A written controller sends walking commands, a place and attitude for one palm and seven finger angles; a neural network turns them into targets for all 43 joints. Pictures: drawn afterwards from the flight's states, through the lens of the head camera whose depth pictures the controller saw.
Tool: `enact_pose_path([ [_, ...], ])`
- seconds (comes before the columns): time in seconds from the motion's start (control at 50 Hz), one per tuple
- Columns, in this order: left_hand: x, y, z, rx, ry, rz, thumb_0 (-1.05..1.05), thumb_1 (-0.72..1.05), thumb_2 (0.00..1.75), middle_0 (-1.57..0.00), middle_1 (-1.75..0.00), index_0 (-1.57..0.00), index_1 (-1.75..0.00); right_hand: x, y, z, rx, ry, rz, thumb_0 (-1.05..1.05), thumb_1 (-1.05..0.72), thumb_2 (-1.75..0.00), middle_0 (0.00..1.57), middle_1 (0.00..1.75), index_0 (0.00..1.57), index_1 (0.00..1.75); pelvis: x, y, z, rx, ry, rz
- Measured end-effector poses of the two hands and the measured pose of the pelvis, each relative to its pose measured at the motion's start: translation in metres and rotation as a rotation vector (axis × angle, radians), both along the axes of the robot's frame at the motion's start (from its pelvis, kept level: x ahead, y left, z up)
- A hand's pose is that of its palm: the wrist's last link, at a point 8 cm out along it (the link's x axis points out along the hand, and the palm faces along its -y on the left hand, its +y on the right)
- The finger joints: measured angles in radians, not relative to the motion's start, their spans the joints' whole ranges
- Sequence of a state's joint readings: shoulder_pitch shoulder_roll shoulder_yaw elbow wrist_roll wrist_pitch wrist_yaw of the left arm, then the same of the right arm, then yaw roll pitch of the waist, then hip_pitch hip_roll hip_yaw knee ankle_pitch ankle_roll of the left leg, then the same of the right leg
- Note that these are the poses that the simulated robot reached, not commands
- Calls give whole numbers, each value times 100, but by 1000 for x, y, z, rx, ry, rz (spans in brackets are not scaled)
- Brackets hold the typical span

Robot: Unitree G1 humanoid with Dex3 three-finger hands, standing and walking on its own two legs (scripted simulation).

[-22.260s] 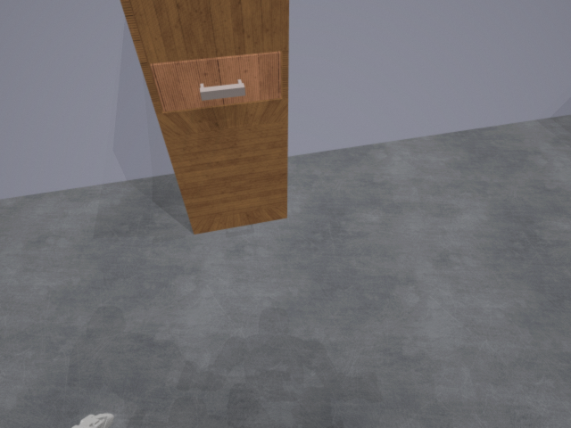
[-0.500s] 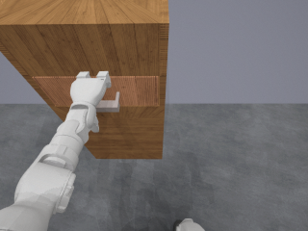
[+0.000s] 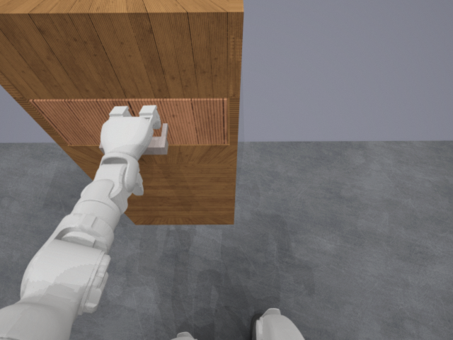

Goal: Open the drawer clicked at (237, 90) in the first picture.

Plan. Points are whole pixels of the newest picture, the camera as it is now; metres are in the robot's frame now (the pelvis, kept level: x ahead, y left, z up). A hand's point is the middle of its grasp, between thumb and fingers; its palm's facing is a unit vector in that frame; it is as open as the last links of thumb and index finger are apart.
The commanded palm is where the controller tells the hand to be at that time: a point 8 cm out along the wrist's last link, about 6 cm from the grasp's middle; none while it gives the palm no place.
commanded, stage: lower the fingers behind the handle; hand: left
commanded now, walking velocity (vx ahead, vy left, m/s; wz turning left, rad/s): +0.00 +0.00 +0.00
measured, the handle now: (136, 136) +0.52 +0.17 -0.03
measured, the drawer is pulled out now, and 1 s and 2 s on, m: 0.00 0.00 0.00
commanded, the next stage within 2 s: close the thumb around the handle in 0.98 s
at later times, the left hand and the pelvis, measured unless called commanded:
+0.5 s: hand (139, 160) +0.47 +0.17 -0.04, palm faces -0.07 -0.01 -1.00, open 13.8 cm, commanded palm +0.46 +0.17 +0.01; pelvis -0.01 +0.00 -0.02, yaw +0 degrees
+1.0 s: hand (140, 160) +0.48 +0.16 -0.05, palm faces -0.07 -0.02 -1.00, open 13.8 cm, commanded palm +0.46 +0.17 +0.01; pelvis -0.01 +0.00 -0.03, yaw +0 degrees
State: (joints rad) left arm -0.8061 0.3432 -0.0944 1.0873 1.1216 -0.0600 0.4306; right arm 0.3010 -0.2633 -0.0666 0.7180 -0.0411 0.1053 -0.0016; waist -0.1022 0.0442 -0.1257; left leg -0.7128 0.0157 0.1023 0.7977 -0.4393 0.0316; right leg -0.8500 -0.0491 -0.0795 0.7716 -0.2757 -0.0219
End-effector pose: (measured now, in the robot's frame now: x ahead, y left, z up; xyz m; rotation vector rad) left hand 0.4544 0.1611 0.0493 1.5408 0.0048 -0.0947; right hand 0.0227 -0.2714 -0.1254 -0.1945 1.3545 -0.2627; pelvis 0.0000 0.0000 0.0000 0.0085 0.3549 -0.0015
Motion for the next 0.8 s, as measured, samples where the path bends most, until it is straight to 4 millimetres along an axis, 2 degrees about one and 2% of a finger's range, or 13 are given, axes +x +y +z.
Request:
enact_pose_path([
  [0.54,3,5,-40,10,7,22,0,-49,30,-32,-120,-32,-120,-25,-1,-24,1,50,-1,0,-90,-89,20,30,20,30,-12,-1,-26,-4,77,8],
  [0.8,5,4,-41,14,-8,35,0,-49,30,-32,-120,-33,-123,-29,4,-30,12,58,-5,0,-90,-89,20,30,20,30,-14,1,-30,-6,84,7],
])
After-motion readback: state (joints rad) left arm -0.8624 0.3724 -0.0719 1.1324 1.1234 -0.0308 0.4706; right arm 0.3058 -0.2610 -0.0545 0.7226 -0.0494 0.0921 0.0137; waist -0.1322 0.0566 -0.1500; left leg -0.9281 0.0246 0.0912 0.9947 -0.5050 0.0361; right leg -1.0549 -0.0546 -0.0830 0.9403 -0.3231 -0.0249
